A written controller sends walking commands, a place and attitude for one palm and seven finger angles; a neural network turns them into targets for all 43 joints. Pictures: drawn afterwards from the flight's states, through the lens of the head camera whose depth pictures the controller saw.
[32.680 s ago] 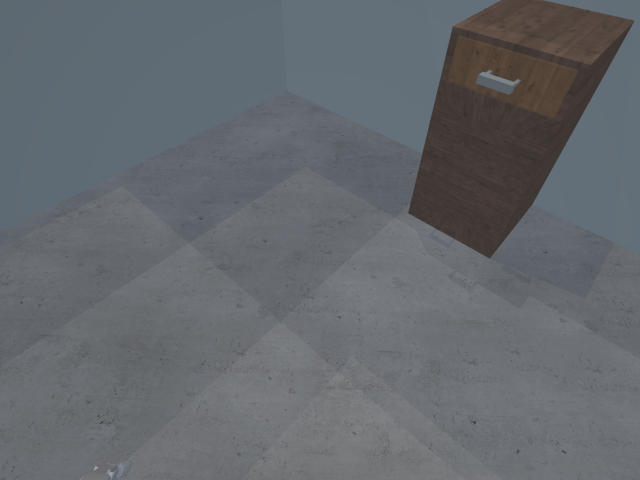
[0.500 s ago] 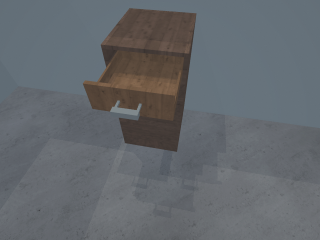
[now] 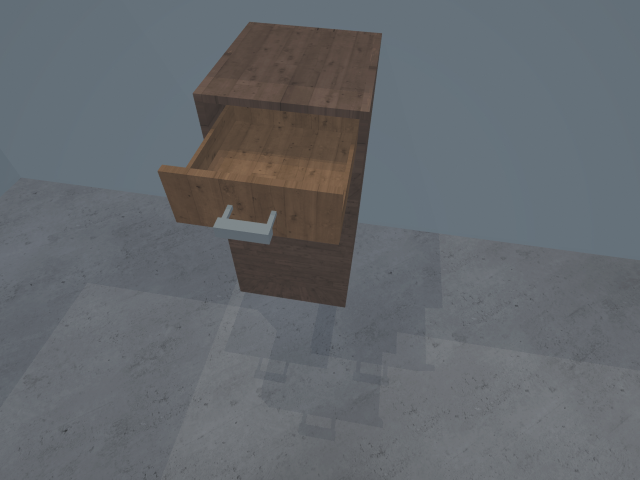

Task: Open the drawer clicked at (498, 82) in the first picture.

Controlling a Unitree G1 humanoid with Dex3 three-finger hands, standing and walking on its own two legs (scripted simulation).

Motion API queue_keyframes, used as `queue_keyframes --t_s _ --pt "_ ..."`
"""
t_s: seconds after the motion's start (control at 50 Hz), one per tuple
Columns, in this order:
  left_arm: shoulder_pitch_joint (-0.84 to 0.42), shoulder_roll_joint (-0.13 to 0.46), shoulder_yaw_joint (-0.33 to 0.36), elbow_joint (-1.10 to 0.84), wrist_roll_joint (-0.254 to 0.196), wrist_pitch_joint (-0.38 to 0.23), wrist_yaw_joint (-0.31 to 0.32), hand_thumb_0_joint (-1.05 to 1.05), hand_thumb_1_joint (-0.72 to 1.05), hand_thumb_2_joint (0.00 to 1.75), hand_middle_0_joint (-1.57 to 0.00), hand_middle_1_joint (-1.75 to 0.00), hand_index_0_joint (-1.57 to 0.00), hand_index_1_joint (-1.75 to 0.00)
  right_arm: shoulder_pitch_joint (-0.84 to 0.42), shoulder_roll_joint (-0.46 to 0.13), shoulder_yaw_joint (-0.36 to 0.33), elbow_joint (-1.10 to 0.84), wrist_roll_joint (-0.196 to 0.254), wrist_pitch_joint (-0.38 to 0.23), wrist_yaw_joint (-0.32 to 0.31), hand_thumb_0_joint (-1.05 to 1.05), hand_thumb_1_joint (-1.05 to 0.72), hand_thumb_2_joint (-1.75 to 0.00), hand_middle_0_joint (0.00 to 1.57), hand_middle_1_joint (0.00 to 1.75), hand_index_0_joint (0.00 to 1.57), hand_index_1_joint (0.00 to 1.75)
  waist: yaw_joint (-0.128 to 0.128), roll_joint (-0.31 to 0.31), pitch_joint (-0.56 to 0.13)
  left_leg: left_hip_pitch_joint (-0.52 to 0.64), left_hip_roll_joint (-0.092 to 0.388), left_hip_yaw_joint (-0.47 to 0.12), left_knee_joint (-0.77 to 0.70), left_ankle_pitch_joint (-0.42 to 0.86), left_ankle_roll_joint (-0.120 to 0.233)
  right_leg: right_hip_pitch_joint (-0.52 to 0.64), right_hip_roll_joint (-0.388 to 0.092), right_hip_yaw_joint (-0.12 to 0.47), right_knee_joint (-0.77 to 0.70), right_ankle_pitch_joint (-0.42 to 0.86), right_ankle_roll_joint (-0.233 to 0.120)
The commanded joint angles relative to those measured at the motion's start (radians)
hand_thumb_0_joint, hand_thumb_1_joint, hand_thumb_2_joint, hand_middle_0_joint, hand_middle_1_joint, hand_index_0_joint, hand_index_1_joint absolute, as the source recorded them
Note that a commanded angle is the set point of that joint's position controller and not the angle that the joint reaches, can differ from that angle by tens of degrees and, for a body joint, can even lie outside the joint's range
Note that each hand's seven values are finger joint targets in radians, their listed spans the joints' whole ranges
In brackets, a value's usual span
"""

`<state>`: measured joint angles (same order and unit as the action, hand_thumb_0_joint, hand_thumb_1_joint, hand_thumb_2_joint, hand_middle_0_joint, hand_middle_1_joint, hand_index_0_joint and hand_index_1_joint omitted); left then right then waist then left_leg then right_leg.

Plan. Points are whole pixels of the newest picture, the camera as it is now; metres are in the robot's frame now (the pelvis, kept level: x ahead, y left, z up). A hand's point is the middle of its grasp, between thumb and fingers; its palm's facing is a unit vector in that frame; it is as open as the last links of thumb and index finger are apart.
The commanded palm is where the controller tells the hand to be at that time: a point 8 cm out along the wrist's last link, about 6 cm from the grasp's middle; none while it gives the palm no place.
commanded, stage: look to check the result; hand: left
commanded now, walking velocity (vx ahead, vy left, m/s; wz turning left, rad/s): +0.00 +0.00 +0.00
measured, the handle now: (247, 221) +0.57 +0.17 -0.06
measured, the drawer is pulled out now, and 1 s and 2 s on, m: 0.25 0.25 0.25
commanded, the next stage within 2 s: stand and wait in 0.44 s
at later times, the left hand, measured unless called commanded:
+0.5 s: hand out of the picture -0.01 +0.15 -0.18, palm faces +0.05 -0.99 -0.15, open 7.4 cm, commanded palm none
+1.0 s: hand out of the picture +0.00 +0.15 -0.17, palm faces +0.05 -0.99 -0.16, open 7.4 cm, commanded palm none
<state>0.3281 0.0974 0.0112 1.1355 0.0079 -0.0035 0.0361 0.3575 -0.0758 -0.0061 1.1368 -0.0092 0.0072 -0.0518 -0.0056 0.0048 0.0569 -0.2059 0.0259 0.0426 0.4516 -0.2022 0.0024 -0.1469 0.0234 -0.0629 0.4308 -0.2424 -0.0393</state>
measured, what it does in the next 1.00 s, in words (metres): stands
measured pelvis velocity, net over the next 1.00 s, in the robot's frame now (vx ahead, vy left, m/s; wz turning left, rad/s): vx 0.02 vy -0.01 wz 0.00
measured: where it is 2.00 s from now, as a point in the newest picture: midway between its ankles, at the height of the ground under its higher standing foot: outside the picture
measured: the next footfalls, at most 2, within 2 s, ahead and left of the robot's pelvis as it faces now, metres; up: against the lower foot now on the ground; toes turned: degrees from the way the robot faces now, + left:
none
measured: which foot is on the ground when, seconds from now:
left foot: down 0.00-1.00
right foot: down 0.00-1.00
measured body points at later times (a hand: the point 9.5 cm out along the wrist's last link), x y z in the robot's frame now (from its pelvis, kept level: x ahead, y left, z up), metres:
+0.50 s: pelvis +0.01 +0.00 +0.00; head +0.03 +0.00 +0.45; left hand -0.01 +0.20 -0.16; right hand -0.02 -0.19 -0.16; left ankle +0.03 +0.12 -0.74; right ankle +0.00 -0.09 -0.74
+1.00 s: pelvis +0.02 -0.01 +0.00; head +0.04 -0.01 +0.45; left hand +0.00 +0.20 -0.16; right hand -0.01 -0.20 -0.16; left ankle +0.03 +0.12 -0.74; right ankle +0.00 -0.09 -0.74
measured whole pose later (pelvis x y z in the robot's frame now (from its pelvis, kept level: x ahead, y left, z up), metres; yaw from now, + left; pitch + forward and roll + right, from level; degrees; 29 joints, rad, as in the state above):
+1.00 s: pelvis +0.02 -0.01 +0.00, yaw +0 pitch -2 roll +0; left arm 0.30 0.10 0.01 1.14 0.01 -0.01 0.04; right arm 0.30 -0.09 -0.01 1.15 -0.01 0.00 -0.05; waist 0.00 0.01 0.08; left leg -0.16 0.03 0.04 0.42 -0.22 -0.01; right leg -0.11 0.03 -0.06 0.41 -0.26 -0.04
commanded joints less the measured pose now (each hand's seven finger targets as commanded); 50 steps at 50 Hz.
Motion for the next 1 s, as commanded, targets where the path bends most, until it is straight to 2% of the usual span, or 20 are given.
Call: queue_keyframes --t_s 0.0,0.04,0.1,0.18,0.2,0.38,0.46,0.5,0.56,0.6,0.64,0.7,0.74,0.8,0.88,0.9,0.98 --pt "0.1 0.075 0.014 -0.012 -0.002 -0.006 0.008 0.0 0.9 0.9 -0.2 -0.3 -0.2 -0.3 0.085 -0.067 -0.011 -0.015 -0.004 -0.001 0.001 0.0 -0.9 -0.9 0.2 0.3 0.2 0.3 -0.002 0.001 0.086 0.003 0.063 -0.084 -0.091 -0.008 0.033 -0.103 -0.092 0.115 -0.126 -0.016 -0.023" --pt "0.092 0.078 0.016 -0.013 -0.002 -0.004 0.007 0.0 0.9 0.9 -0.2 -0.3 -0.2 -0.3 0.091 -0.067 -0.01 -0.012 -0.005 -0.001 0.002 0.0 -0.9 -0.9 0.2 0.3 0.2 0.3 -0.005 0.011 0.092 -0.017 0.061 -0.084 -0.098 -0.019 0.034 -0.087 -0.094 0.112 -0.126 -0.018 -0.022" --pt "0.102 0.075 0.012 -0.01 -0.002 -0.006 0.008 0.0 0.9 0.9 -0.2 -0.3 -0.2 -0.3 0.078 -0.073 -0.012 -0.017 -0.003 -0.001 0.002 0.0 -0.9 -0.9 0.2 0.3 0.2 0.3 -0.003 -0.002 0.086 0.011 0.062 -0.084 -0.089 -0.003 0.033 -0.106 -0.092 0.117 -0.127 -0.017 -0.021" --pt "0.094 0.078 0.014 -0.006 -0.003 -0.006 0.007 0.0 0.9 0.9 -0.2 -0.3 -0.2 -0.3 0.076 -0.071 -0.01 -0.013 -0.004 -0.004 0.001 0.0 -0.9 -0.9 0.2 0.3 0.2 0.3 -0.005 0.023 0.075 0.009 0.064 -0.083 -0.096 0.012 0.033 -0.082 -0.097 0.111 -0.121 0.013 -0.021" --pt "0.098 0.074 0.014 -0.008 -0.002 -0.008 0.008 0.0 0.9 0.9 -0.2 -0.3 -0.2 -0.3 0.074 -0.071 -0.012 -0.016 -0.002 -0.005 0.001 0.0 -0.9 -0.9 0.2 0.3 0.2 0.3 -0.003 0.006 0.062 0.025 0.067 -0.087 -0.091 0.027 0.034 -0.084 -0.092 0.112 -0.117 0.024 -0.02" --pt "0.084 0.077 0.015 -0.003 -0.002 -0.007 0.009 0.0 0.9 0.9 -0.2 -0.3 -0.2 -0.3 0.063 -0.073 -0.01 -0.009 -0.003 -0.004 0.001 0.0 -0.9 -0.9 0.2 0.3 0.2 0.3 -0.005 0.002 0.086 0.014 0.065 -0.081 -0.101 0.029 0.032 -0.07 -0.098 0.108 -0.12 0.033 -0.018" --pt "0.08 0.078 0.016 -0.006 -0.003 -0.007 0.009 0.0 0.9 0.9 -0.2 -0.3 -0.2 -0.3 0.057 -0.076 -0.009 -0.008 -0.002 -0.007 0.001 0.0 -0.9 -0.9 0.2 0.3 0.2 0.3 -0.003 0.012 0.063 0.028 0.066 -0.082 -0.098 0.055 0.033 -0.054 -0.099 0.108 -0.117 0.056 -0.017" --pt "0.085 0.08 0.016 -0.008 -0.002 -0.009 0.009 0.0 0.9 0.9 -0.2 -0.3 -0.2 -0.3 0.049 -0.079 -0.011 -0.011 -0.001 -0.008 0.0 0.0 -0.9 -0.9 0.2 0.3 0.2 0.3 0.001 -0.006 0.056 0.044 0.068 -0.083 -0.092 0.076 0.034 -0.058 -0.098 0.109 -0.115 0.072 -0.016" --pt "0.072 0.081 0.018 -0.007 -0.003 -0.009 0.009 0.0 0.9 0.9 -0.2 -0.3 -0.2 -0.3 0.052 -0.076 -0.009 -0.005 -0.002 -0.009 0.0 0.0 -0.9 -0.9 0.2 0.3 0.2 0.3 -0.002 0.013 0.063 0.031 0.066 -0.079 -0.095 0.086 0.032 -0.04 -0.103 0.103 -0.114 0.088 -0.016" --pt "0.079 0.079 0.017 -0.008 -0.003 -0.01 0.01 0.0 0.9 0.9 -0.2 -0.3 -0.2 -0.3 0.046 -0.077 -0.011 -0.009 -0.001 -0.009 0.0 0.0 -0.9 -0.9 0.2 0.3 0.2 0.3 0.001 -0.009 0.057 0.05 0.069 -0.08 -0.09 0.102 0.033 -0.047 -0.098 0.105 -0.112 0.103 -0.015" --pt "0.074 0.081 0.018 -0.007 -0.003 -0.009 0.01 0.0 0.9 0.9 -0.2 -0.3 -0.2 -0.3 0.047 -0.074 -0.01 -0.003 -0.001 -0.007 0.0 0.0 -0.9 -0.9 0.2 0.3 0.2 0.3 -0.001 0.005 0.071 0.036 0.066 -0.074 -0.091 0.093 0.03 -0.041 -0.103 0.106 -0.118 0.102 -0.015" --pt "0.082 0.082 0.016 -0.007 -0.003 -0.011 0.011 0.0 0.9 0.9 -0.2 -0.3 -0.2 -0.3 0.039 -0.08 -0.011 -0.004 0.0 -0.007 0.001 0.0 -0.9 -0.9 0.2 0.3 0.2 0.3 0.002 -0.015 0.064 0.054 0.067 -0.074 -0.088 0.098 0.029 -0.049 -0.102 0.106 -0.117 0.112 -0.014" --pt "0.073 0.086 0.017 -0.009 -0.004 -0.01 0.011 0.0 0.9 0.9 -0.2 -0.3 -0.2 -0.3 0.047 -0.075 -0.01 0.002 -0.002 -0.005 0.001 0.0 -0.9 -0.9 0.2 0.3 0.2 0.3 -0.001 0.009 0.069 0.037 0.063 -0.071 -0.089 0.089 0.028 -0.034 -0.105 0.108 -0.121 0.107 -0.015" --pt "0.08 0.084 0.016 -0.009 -0.004 -0.012 0.011 0.0 0.9 0.9 -0.2 -0.3 -0.2 -0.3 0.039 -0.08 -0.01 -0.003 0.0 -0.005 0.001 0.0 -0.9 -0.9 0.2 0.3 0.2 0.3 0.0 -0.004 0.066 0.057 0.065 -0.074 -0.085 0.094 0.027 -0.048 -0.101 0.11 -0.122 0.107 -0.015" --pt "0.072 0.088 0.018 -0.005 -0.004 -0.011 0.01 0.0 0.9 0.9 -0.2 -0.3 -0.2 -0.3 0.042 -0.079 -0.009 0.001 -0.001 -0.006 0.0 0.0 -0.9 -0.9 0.2 0.3 0.2 0.3 -0.003 0.01 0.059 0.051 0.067 -0.068 -0.089 0.103 0.027 -0.025 -0.107 0.108 -0.121 0.129 -0.015" --pt "0.078 0.087 0.017 -0.006 -0.004 -0.012 0.011 0.0 0.9 0.9 -0.2 -0.3 -0.2 -0.3 0.038 -0.079 -0.011 -0.001 0.0 -0.006 -0.001 0.0 -0.9 -0.9 0.2 0.3 0.2 0.3 0.0 -0.012 0.053 0.065 0.069 -0.073 -0.085 0.113 0.028 -0.032 -0.102 0.109 -0.119 0.137 -0.015" --pt "0.078 0.084 0.016 -0.002 -0.005 -0.012 0.011 0.0 0.9 0.9 -0.2 -0.3 -0.2 -0.3 0.04 -0.082 -0.009 0.001 -0.001 -0.006 -0.002 0.0 -0.9 -0.9 0.2 0.3 0.2 0.3 -0.002 0.013 0.06 0.06 0.066 -0.066 -0.086 0.107 0.026 -0.022 -0.107 0.109 -0.121 0.151 -0.016"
